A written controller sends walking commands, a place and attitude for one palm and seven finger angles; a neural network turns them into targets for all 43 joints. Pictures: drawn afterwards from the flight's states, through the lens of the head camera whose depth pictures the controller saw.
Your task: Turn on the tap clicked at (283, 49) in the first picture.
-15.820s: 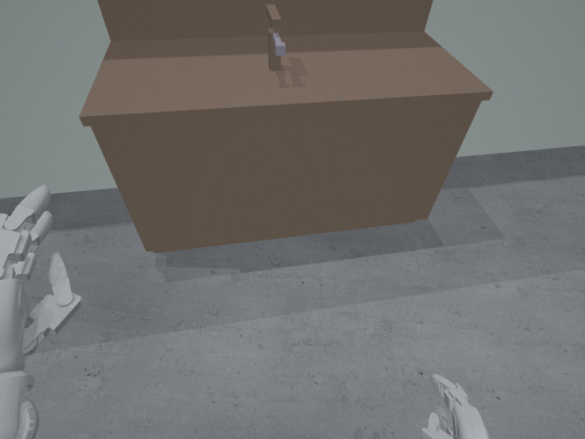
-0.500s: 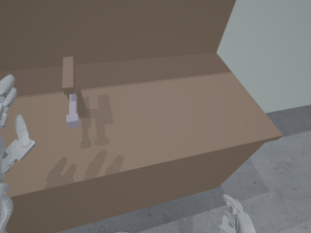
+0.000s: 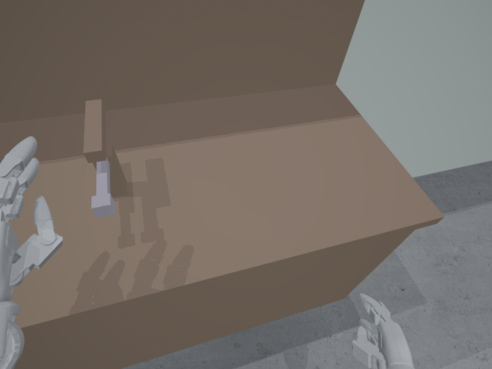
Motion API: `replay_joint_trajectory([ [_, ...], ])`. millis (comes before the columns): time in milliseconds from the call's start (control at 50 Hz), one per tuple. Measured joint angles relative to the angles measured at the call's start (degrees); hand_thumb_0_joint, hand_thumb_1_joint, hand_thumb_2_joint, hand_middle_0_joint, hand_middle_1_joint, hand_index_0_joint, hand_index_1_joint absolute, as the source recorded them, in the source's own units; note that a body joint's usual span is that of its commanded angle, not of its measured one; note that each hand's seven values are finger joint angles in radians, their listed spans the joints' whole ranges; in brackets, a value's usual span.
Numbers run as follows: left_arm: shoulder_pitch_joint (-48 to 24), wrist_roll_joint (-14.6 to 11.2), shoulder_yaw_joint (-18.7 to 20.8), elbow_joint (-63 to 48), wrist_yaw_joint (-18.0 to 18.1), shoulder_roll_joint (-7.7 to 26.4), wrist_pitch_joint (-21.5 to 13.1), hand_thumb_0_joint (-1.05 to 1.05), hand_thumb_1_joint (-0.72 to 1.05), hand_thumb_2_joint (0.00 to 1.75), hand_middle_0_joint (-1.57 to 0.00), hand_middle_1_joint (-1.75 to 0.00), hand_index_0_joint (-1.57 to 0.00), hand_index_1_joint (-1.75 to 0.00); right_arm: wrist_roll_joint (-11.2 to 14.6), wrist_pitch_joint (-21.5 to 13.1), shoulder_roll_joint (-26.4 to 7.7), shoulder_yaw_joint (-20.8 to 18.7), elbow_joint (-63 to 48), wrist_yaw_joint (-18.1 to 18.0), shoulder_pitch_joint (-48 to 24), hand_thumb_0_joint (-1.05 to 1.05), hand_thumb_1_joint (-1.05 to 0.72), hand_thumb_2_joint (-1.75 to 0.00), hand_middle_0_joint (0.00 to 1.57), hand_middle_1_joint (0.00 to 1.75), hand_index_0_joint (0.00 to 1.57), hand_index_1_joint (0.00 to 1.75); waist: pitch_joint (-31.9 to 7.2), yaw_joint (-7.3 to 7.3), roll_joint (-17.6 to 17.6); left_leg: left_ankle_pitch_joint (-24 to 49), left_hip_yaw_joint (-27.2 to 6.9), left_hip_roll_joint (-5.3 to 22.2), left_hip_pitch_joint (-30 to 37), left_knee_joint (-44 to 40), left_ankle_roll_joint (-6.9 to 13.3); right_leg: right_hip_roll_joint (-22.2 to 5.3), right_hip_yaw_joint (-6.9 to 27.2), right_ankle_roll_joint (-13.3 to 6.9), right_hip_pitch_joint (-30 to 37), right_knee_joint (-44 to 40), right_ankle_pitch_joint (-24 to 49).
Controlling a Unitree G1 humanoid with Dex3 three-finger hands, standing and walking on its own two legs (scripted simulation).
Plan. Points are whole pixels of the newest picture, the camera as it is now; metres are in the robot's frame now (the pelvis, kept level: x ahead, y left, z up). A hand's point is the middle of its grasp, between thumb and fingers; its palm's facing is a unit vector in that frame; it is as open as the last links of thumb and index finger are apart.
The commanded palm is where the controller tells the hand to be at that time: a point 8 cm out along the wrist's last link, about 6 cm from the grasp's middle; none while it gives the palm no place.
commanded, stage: look again from close up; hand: left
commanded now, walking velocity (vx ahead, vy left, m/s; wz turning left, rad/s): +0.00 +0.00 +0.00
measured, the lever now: (103, 205) +0.33 +0.27 +0.05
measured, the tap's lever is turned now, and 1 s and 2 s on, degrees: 0 0 0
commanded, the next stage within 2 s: turn the palm inward beside the body in 0.18 s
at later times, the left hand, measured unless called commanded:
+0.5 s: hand (54, 240) +0.22 +0.25 +0.16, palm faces +0.33 -0.87 -0.36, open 7.4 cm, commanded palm +0.15 +0.27 +0.17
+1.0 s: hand (93, 273) +0.19 +0.20 +0.14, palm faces +0.43 -0.85 -0.31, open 7.4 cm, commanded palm +0.13 +0.24 +0.15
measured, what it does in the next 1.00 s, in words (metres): shifts its weight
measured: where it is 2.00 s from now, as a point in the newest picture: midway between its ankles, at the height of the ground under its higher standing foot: outside the picture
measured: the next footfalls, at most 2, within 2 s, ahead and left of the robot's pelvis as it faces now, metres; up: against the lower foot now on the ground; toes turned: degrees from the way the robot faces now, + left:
none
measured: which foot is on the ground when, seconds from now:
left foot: down 0.00-1.00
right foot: down 0.00-1.00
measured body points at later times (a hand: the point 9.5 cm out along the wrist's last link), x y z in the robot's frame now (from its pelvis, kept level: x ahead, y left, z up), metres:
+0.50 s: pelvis -0.02 -0.01 -0.01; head -0.02 -0.01 +0.44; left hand +0.19 +0.30 +0.18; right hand +0.18 -0.24 -0.08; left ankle +0.04 +0.10 -0.74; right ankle -0.02 -0.16 -0.74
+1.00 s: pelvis -0.03 -0.07 -0.03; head -0.05 -0.09 +0.42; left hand +0.16 +0.24 +0.16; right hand +0.18 -0.28 -0.11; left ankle +0.04 +0.09 -0.74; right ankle -0.02 -0.16 -0.74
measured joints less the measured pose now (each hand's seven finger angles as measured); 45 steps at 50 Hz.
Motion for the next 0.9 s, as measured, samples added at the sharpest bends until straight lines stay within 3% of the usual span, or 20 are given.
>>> replay_joint_trajectory([
  [280,1.3,-0.3,0.1,-0.8,-0.2,0.8,0.4,0.02,0.89,0.9,-0.21,-0.3,-0.21,-0.31,0.1,1.0,0.4,0.3,0.1,0.1,1.1,0.01,-0.91,-0.9,0.2,0.3,0.2,0.3,-0.6,-0.69,0.7,0.2,-0.1,0.0,0.3,-0.4,-0.1,0.0,-0.1,-0.1,0.3,-0.2,0.0],
  [300,-1.0,0.1,-0.3,-0.4,-0.3,3.0,0.6,0.02,0.89,0.9,-0.21,-0.3,-0.21,-0.31,1.1,1.4,-0.2,1.4,-1.5,-1.5,2.3,0.01,-0.91,-0.9,0.2,0.3,0.2,0.3,-0.4,-0.18,0.8,0.1,-0.5,-0.1,-0.2,0.2,-0.1,0.0,-0.4,0.0,-0.1,0.6,-0.4],
  [320,-5.5,1.8,0.0,1.4,-1.3,6.2,0.6,0.02,0.89,0.9,-0.21,-0.3,-0.22,-0.31,-0.1,1.1,-0.5,1.6,-2.1,-2.3,3.3,0.01,-0.91,-0.9,0.2,0.3,0.2,0.3,0.1,0.98,0.7,-0.1,-0.9,-0.4,-0.6,1.0,-0.2,-0.1,-0.8,-0.6,-0.8,2.4,-1.2],
  [360,-13.0,0.7,2.0,5.3,-3.4,9.4,3.4,0.02,0.88,0.9,-0.22,-0.3,-0.22,-0.31,-1.7,0.7,-0.9,1.6,-0.3,-0.7,3.0,0.01,-0.91,-0.9,0.2,0.3,0.2,0.3,-0.1,1.83,0.6,-0.1,-1.5,-0.7,-1.0,1.8,-0.6,-0.4,-1.4,-1.5,-1.7,4.9,-2.4],
  [420,-15.2,-4.7,5.8,7.3,-6.5,7.3,10.6,0.01,0.89,0.9,-0.21,-0.3,-0.22,-0.31,-1.0,0.8,-1.8,1.8,2.3,1.8,1.2,0.01,-0.91,-0.9,0.2,0.3,0.2,0.3,-1.7,1.64,1.2,-0.4,-0.6,-0.1,-0.4,2.2,-1.0,-0.1,-0.8,-1.4,-1.9,5.9,-2.6],
  [480,-10.6,-4.4,3.8,6.4,-8.0,3.2,14.1,0.01,0.9,0.9,-0.2,-0.3,-0.21,-0.31,-0.4,0.6,-2.7,1.3,1.8,2.8,0.2,0.01,-0.91,-0.9,0.2,0.3,0.2,0.3,-2.8,0.7,2.2,-0.8,-0.2,0.1,-1.1,3.5,-1.0,0.0,-0.4,-1.2,-3.0,7.9,-3.2],
  [520,-6.4,-2.8,0.7,5.0,-7.6,1.6,13.7,0.01,0.9,0.9,-0.2,-0.3,-0.2,-0.3,-0.6,0.4,-2.8,1.0,1.0,2.6,-0.6,0.01,-0.91,-0.9,0.2,0.3,0.2,0.3,-2.8,0.13,2.2,-1.1,-0.3,0.1,-2.1,4.9,-1.1,0.0,-0.5,-1.4,-4.4,10.3,-4.1],
  [580,-2.1,-1.5,-2.7,3.7,-5.2,0.7,8.9,0.02,0.89,0.9,-0.21,-0.3,-0.21,-0.31,-1.5,-0.3,-2.2,0.7,0.4,1.9,-1.3,0.01,-0.91,-0.9,0.2,0.3,0.2,0.3,-2.7,0.06,1.4,-1.7,-1.1,0.3,-4.4,7.6,-1.7,0.2,-1.1,-1.9,-7.0,14.2,-5.6],
  [680,-6.1,-0.8,-1.4,5.7,0.2,1.4,3.5,0.02,0.89,0.9,-0.22,-0.3,-0.22,-0.31,-1.5,-0.9,-1.6,0.9,2.2,0.5,-1.6,0.01,-0.91,-0.9,0.2,0.3,0.2,0.3,-3.0,1.62,1.4,-2.9,-3.9,0.9,-8.1,12.4,-3.0,1.1,-3.7,-3.2,-9.8,19.0,-7.6],
  [720,-9.4,-1.3,-0.3,7.8,0.7,1.4,4.3,0.02,0.88,0.9,-0.21,-0.3,-0.22,-0.31,-1.3,-0.7,-1.6,1.5,3.3,-0.1,-1.8,0.01,-0.91,-0.9,0.2,0.3,0.2,0.3,-3.4,2.14,2.0,-3.2,-4.9,0.9,-8.9,13.6,-3.3,1.3,-4.6,-3.7,-10.3,20.3,-8.2],
  [800,-13.6,-2.9,-0.2,11.4,-1.2,1.8,9.6,0.02,0.89,0.9,-0.21,-0.3,-0.21,-0.31,-0.4,-0.3,-1.6,2.7,4.1,-1.8,-1.7,0.01,-0.91,-0.9,0.2,0.3,0.2,0.3,-4.1,2.78,3.5,-3.6,-6.1,0.8,-9.3,14.5,-3.3,1.6,-5.3,-4.5,-10.7,21.5,-8.8],
  [840,-13.7,-3.5,-1.0,12.3,-2.4,2.1,12.0,0.01,0.89,0.9,-0.2,-0.3,-0.21,-0.31,-0.2,-0.5,-1.6,3.0,3.8,-2.4,-1.6,0.01,-0.91,-0.9,0.2,0.3,0.2,0.3,-4.4,2.72,4.2,-3.9,-6.4,0.7,-9.3,14.7,-3.3,1.9,-5.1,-4.7,-11.0,21.9,-8.9],
  [900,-12.2,-4.7,-1.6,12.4,-3.6,2.4,12.8,0.02,0.89,0.9,-0.2,-0.3,-0.21,-0.31,-0.1,-1.2,-1.4,2.9,3.2,-2.8,-1.4,0.01,-0.91,-0.9,0.2,0.3,0.2,0.3,-4.9,2.4,5.0,-4.6,-6.9,0.7,-9.7,15.3,-3.3,2.6,-4.5,-5.0,-11.8,22.5,-9.2],
])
